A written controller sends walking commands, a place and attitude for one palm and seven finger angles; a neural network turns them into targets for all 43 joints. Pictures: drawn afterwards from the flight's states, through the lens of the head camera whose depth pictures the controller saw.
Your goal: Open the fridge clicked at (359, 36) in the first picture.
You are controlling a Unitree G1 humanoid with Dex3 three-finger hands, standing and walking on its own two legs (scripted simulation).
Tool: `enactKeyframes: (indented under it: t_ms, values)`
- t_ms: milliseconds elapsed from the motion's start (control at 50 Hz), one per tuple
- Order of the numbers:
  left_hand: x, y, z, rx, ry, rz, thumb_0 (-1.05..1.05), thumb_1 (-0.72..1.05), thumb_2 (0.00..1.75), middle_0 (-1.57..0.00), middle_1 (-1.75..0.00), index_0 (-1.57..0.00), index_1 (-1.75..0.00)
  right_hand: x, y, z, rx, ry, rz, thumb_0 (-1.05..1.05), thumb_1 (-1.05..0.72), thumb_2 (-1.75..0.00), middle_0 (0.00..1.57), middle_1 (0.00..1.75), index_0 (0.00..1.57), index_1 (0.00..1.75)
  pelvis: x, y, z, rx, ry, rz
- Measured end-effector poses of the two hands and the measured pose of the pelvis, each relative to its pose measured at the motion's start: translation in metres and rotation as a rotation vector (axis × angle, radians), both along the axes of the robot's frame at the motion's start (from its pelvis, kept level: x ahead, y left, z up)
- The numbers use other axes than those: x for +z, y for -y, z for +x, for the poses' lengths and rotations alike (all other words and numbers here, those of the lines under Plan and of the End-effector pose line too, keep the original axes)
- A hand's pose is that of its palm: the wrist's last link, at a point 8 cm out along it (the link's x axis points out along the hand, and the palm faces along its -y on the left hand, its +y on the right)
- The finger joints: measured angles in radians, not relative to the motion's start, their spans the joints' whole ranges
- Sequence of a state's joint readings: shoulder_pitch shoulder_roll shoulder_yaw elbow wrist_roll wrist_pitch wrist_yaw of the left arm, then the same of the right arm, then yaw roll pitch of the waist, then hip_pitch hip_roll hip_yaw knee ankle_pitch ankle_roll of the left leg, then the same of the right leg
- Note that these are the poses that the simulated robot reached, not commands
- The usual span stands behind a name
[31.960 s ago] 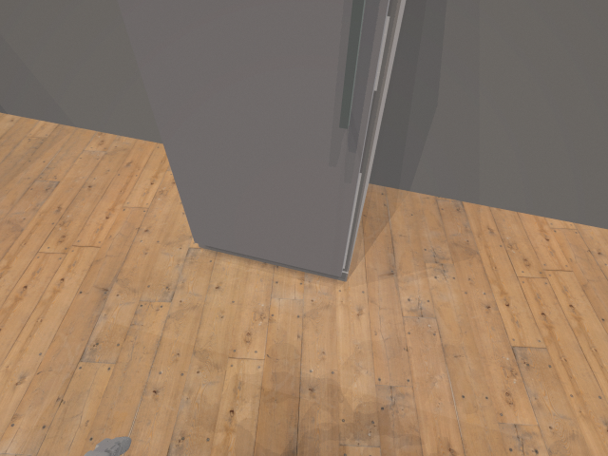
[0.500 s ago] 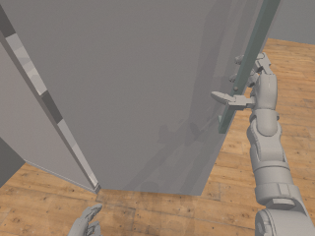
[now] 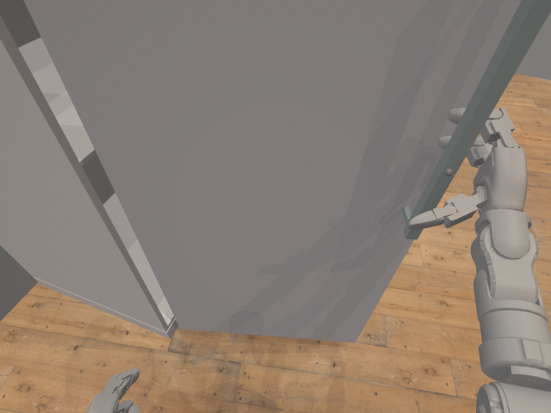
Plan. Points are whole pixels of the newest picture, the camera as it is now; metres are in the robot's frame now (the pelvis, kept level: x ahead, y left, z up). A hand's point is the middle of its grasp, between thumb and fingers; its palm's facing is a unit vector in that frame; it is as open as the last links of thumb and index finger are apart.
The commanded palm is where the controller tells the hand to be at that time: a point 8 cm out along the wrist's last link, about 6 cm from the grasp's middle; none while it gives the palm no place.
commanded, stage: slip the hand off the handle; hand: right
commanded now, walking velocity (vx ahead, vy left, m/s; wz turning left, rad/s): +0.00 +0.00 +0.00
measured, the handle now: (470, 104) +0.45 -0.19 +0.26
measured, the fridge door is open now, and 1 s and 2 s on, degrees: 73 73 73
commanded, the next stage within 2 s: draw the hand back to the body in 1.42 s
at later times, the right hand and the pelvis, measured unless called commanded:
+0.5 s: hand (522, 180) +0.39 -0.28 +0.19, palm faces +0.16 +0.98 -0.14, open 14.7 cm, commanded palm +0.35 -0.31 +0.19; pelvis +0.03 +0.00 +0.00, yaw +0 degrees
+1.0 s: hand out of the picture +0.29 -0.27 +0.19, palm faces +0.17 +0.98 -0.14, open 14.7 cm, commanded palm +0.26 -0.30 +0.19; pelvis +0.00 -0.02 +0.00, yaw -1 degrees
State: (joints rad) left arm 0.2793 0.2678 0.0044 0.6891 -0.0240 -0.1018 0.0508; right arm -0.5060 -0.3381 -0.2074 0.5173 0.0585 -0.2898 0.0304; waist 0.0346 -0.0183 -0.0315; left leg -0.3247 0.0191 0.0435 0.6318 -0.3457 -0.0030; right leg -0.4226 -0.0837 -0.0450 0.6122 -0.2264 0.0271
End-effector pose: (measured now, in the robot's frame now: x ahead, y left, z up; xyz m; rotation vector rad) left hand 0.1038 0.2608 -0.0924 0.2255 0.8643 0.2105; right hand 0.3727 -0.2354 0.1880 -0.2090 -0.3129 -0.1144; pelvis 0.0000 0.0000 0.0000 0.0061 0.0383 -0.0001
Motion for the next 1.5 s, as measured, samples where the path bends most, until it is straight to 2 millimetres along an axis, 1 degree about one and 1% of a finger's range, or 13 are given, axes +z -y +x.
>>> enactKeyframes:
  t_ms: [120,240,360,540,620,760,880,980,1060,1140,1240,1320,1500]
  values:
    - [0.000,-0.009,0.016,-0.006,-0.003,0.001,0.01,0.90,0.90,-0.20,-0.30,-0.20,-0.30,0.001,0.027,-0.001,-0.039,-0.014,0.010,-0.01,0.55,-0.20,0.28,1.16,0.26,1.16,0.000,-0.011,0.008,-0.005,-0.011,-0.004]
    - [-0.003,-0.009,0.029,-0.022,-0.015,-0.001,0.01,0.90,0.90,-0.20,-0.30,-0.20,-0.30,0.003,0.053,-0.004,-0.049,-0.018,0.013,-0.01,0.55,-0.20,0.27,1.15,0.26,1.15,-0.001,-0.014,0.017,-0.013,-0.033,-0.002]
    - [-0.005,-0.005,0.038,-0.028,-0.029,0.007,0.01,0.90,0.90,-0.20,-0.30,-0.20,-0.30,-0.003,0.076,-0.003,-0.036,-0.039,0.042,-0.01,0.55,-0.20,0.26,1.15,0.26,1.15,-0.003,-0.009,0.024,-0.016,-0.054,0.000]
    - [-0.001,0.013,0.046,-0.027,-0.010,0.007,0.01,0.90,0.90,-0.20,-0.30,-0.20,-0.30,-0.001,0.096,-0.011,-0.007,0.010,0.050,-0.01,0.55,-0.20,0.26,1.15,0.26,1.15,-0.004,0.007,0.031,-0.003,-0.064,0.006]
    - [0.002,0.025,0.053,-0.034,0.025,-0.008,0.01,0.90,0.90,-0.20,-0.30,-0.20,-0.30,-0.006,0.095,-0.025,0.021,-0.002,0.051,-0.01,0.55,-0.20,0.26,1.15,0.25,1.15,-0.004,0.016,0.031,0.001,-0.054,0.009]
    - [0.011,0.055,0.072,-0.102,0.120,-0.034,0.02,0.90,0.90,-0.20,-0.30,-0.20,-0.30,-0.011,0.078,-0.059,0.046,0.017,0.051,-0.01,0.55,-0.20,0.26,1.15,0.25,1.15,-0.005,0.027,0.024,-0.004,-0.023,0.013]
    - [0.022,0.076,0.086,-0.165,0.198,-0.057,0.02,0.90,0.90,-0.20,-0.30,-0.20,-0.30,-0.004,0.081,-0.089,-0.006,0.044,0.044,-0.01,0.55,-0.20,0.26,1.15,0.26,1.15,-0.004,0.028,0.013,-0.014,0.007,0.017]
    - [0.028,0.083,0.088,-0.199,0.241,-0.065,0.01,0.90,0.90,-0.20,-0.30,-0.20,-0.30,-0.001,0.082,-0.112,-0.021,0.035,0.038,-0.01,0.55,-0.20,0.26,1.15,0.26,1.15,-0.003,0.026,0.004,-0.024,0.029,0.019]
    - [0.030,0.081,0.083,-0.211,0.251,-0.056,0.01,0.90,0.90,-0.20,-0.30,-0.20,-0.30,-0.005,0.079,-0.125,-0.013,0.014,0.043,-0.01,0.55,-0.20,0.26,1.15,0.26,1.15,-0.003,0.022,-0.004,-0.032,0.045,0.019]
    - [0.029,0.073,0.075,-0.209,0.249,-0.040,0.02,0.90,0.90,-0.20,-0.30,-0.20,-0.30,-0.009,0.078,-0.135,-0.019,0.009,0.049,-0.01,0.55,-0.20,0.26,1.15,0.26,1.15,-0.003,0.017,-0.011,-0.036,0.057,0.019]
    - [0.026,0.061,0.064,-0.200,0.243,-0.022,0.02,0.90,0.90,-0.20,-0.30,-0.20,-0.30,-0.003,0.070,-0.141,-0.017,0.042,0.032,-0.01,0.55,-0.20,0.26,1.15,0.26,1.15,-0.003,0.012,-0.015,-0.040,0.065,0.019]
    - [0.022,0.051,0.056,-0.182,0.232,-0.014,0.02,0.90,0.90,-0.20,-0.30,-0.20,-0.30,0.000,0.066,-0.137,-0.008,0.045,0.017,-0.01,0.55,-0.20,0.26,1.15,0.26,1.15,-0.004,0.008,-0.016,-0.039,0.065,0.018]
    - [0.014,0.035,0.049,-0.133,0.207,-0.010,0.02,0.90,0.90,-0.20,-0.30,-0.20,-0.30,-0.002,0.071,-0.118,-0.012,0.006,0.024,-0.01,0.55,-0.20,0.26,1.15,0.26,1.15,-0.004,0.004,-0.007,-0.023,0.045,0.013]
